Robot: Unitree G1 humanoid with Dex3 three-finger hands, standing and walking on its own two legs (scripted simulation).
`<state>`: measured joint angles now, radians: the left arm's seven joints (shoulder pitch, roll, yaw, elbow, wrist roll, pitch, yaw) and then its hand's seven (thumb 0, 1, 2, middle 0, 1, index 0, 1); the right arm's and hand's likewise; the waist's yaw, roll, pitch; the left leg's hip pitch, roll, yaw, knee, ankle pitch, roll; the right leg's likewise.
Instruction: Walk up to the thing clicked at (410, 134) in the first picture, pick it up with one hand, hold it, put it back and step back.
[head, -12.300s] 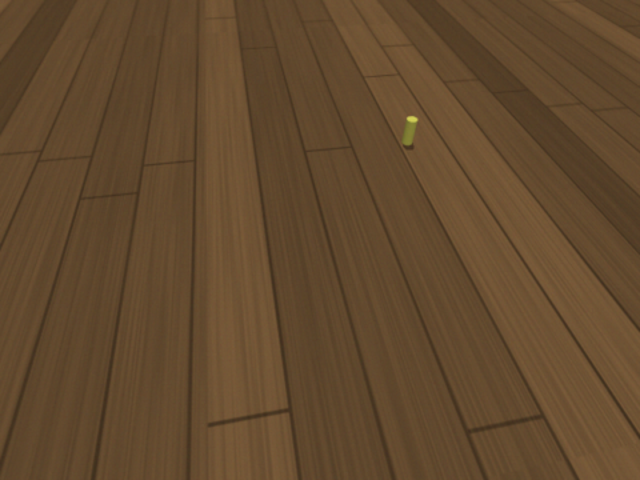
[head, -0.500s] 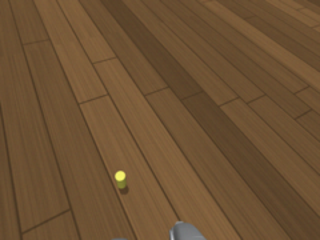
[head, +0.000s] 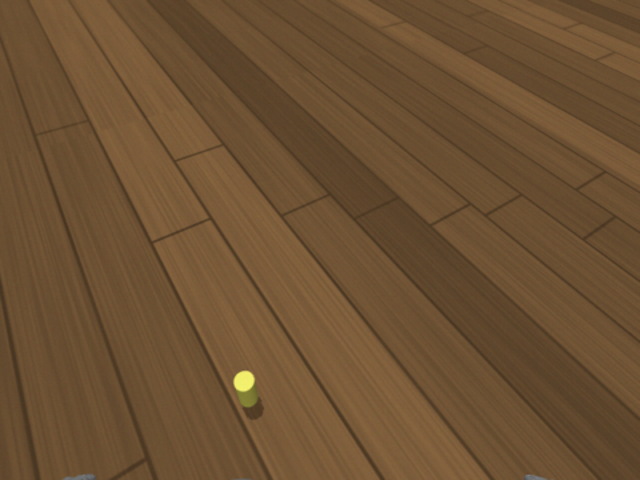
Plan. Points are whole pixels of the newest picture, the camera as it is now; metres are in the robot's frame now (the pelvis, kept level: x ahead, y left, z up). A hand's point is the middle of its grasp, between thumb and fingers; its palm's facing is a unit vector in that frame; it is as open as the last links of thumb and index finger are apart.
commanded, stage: walk up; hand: left
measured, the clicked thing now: (246, 389) +0.45 +0.19 -0.69
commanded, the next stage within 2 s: stand in 0.74 s
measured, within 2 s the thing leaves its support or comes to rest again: neither
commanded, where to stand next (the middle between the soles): +0.11 -0.03 m, yaw +2 degrees
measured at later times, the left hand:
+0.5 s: hand out of the picture +0.11 +0.23 -0.14, palm faces -0.03 -0.95 -0.31, open 7.4 cm
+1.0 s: hand out of the picture +0.09 +0.25 -0.13, palm faces -0.02 -0.94 -0.33, open 7.4 cm
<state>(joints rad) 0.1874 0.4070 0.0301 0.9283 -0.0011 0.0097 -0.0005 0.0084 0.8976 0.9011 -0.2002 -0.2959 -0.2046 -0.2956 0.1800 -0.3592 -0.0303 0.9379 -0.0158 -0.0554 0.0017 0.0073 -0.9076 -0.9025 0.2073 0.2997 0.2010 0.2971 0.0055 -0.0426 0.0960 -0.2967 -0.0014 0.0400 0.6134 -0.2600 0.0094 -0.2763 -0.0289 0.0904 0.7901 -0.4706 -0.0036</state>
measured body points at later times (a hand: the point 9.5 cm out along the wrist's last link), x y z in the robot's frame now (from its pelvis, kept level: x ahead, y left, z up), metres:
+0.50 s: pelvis +0.01 -0.02 +0.02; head +0.03 -0.02 +0.46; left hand +0.11 +0.27 -0.12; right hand +0.09 -0.33 -0.11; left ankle +0.04 +0.12 -0.72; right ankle +0.01 -0.15 -0.72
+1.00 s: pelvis +0.02 -0.01 +0.02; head +0.04 -0.01 +0.47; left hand +0.10 +0.29 -0.11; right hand +0.11 -0.31 -0.11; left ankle +0.04 +0.12 -0.72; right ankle +0.01 -0.15 -0.72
